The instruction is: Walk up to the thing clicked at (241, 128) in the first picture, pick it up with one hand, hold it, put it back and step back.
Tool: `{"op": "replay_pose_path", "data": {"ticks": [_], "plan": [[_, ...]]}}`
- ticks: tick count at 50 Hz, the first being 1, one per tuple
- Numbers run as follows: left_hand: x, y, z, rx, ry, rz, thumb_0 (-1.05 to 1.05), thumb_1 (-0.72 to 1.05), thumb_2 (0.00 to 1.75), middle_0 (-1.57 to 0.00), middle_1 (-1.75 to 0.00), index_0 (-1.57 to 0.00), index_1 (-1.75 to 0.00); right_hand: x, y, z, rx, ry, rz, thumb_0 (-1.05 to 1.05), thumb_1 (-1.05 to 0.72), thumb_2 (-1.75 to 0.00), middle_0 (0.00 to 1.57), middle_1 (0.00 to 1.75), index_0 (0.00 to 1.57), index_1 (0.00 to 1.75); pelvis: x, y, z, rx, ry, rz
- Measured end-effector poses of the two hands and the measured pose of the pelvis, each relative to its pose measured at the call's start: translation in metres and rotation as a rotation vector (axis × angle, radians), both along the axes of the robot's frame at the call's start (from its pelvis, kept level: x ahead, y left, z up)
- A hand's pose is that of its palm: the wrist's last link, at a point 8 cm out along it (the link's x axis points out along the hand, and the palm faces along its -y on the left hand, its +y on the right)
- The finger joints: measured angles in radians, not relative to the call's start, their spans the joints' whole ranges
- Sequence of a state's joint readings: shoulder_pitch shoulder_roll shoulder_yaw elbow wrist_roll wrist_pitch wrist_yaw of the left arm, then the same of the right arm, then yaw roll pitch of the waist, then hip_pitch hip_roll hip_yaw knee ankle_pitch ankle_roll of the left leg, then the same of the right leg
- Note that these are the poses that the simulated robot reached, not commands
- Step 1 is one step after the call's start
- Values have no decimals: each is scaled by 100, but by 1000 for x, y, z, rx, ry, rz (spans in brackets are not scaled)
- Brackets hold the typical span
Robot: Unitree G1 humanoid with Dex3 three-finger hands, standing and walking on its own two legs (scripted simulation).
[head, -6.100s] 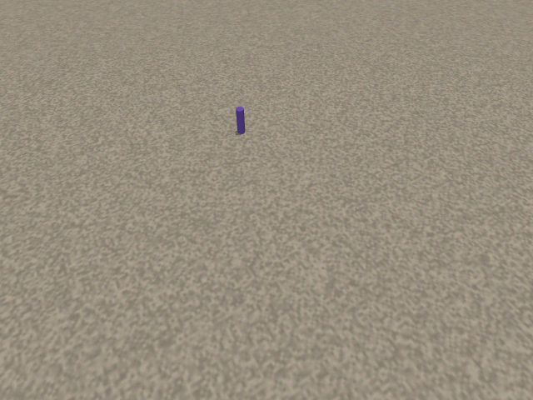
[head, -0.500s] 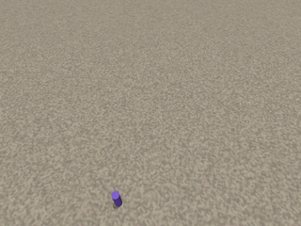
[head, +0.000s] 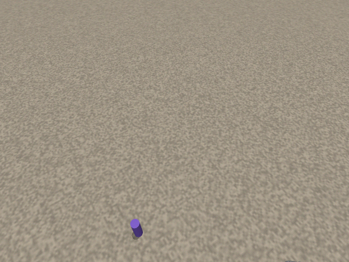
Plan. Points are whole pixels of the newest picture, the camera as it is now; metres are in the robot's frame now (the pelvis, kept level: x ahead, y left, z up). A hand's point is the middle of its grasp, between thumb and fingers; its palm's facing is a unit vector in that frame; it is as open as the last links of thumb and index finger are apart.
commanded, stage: stand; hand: left
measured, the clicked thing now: (136, 228) +0.39 +0.20 -0.70
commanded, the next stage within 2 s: go down in 1.88 s
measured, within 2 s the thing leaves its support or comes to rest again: neither
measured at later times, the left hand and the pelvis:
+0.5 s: hand out of the picture +0.06 +0.25 -0.16, palm faces -0.03 -0.94 -0.34, open 7.4 cm; pelvis -0.01 +0.00 +0.00, yaw +0 degrees
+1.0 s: hand out of the picture +0.07 +0.26 -0.16, palm faces -0.03 -0.94 -0.34, open 7.4 cm; pelvis +0.00 +0.00 +0.00, yaw +0 degrees
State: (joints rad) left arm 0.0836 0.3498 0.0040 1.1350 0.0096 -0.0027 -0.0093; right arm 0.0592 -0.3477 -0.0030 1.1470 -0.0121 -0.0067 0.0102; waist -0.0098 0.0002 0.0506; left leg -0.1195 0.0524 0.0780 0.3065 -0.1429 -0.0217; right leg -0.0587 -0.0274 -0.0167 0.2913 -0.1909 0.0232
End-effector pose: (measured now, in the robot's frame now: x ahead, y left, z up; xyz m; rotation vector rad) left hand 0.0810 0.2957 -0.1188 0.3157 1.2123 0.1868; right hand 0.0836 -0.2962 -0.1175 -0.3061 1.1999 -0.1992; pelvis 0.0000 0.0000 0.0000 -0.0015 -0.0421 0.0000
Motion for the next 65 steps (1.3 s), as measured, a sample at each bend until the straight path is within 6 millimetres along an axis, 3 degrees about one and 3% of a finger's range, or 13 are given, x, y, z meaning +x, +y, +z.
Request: {"op": "replay_pose_path", "data": {"ticks": [14, 30, 65], "plan": [[-18, 2, -2, 5, 26, 4, 1, 90, 90, -20, -30, -20, -30, -19, -1, -2, 3, 33, -10, 0, -91, -90, 20, 30, 21, 30, -5, 0, 0, -1, -4, 2], [-24, 3, -3, -1, 34, 4, 1, 90, 90, -20, -30, -20, -30, -27, -1, -3, -1, 47, -10, 0, -91, -90, 20, 30, 21, 30, -7, 1, 0, 0, -2, 2], [-6, 4, 0, 9, 19, 2, 1, 90, 90, -20, -30, -20, -31, -1, 1, -2, -2, 21, 6, 0, -91, -90, 20, 30, 21, 30, 6, 2, 0, 2, 6, 5]]}}
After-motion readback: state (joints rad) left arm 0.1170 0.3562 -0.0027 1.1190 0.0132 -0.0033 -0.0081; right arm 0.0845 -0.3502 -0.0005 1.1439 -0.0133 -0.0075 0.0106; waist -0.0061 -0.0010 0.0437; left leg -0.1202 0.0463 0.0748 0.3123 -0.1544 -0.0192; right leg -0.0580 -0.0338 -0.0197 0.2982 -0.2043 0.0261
